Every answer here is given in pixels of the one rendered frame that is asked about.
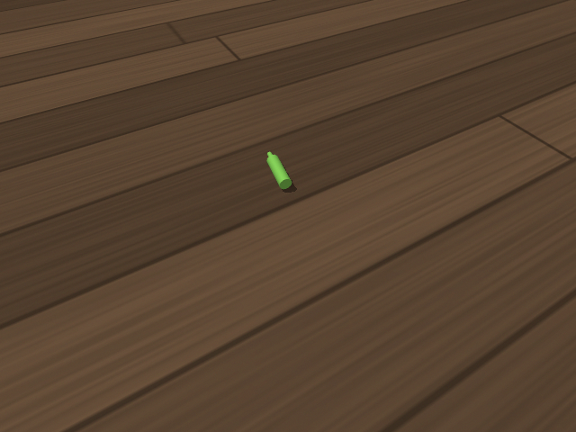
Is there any bottle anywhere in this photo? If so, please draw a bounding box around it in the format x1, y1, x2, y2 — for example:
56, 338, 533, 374
266, 152, 292, 189

